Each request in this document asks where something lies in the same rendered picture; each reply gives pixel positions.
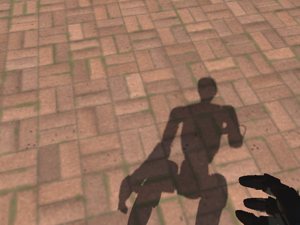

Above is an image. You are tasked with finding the right robot hand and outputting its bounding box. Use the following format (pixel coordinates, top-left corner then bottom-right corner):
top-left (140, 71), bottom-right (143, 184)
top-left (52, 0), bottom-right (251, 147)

top-left (235, 173), bottom-right (300, 225)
